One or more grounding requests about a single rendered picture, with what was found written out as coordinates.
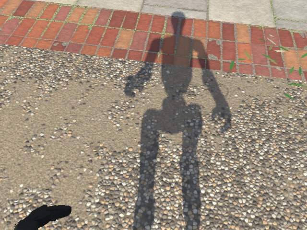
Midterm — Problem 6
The left robot hand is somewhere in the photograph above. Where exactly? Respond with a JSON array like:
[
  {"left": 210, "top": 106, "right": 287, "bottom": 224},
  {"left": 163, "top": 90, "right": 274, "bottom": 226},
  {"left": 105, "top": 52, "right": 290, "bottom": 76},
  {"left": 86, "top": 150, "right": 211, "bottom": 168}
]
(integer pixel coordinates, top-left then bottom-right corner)
[{"left": 13, "top": 204, "right": 72, "bottom": 230}]

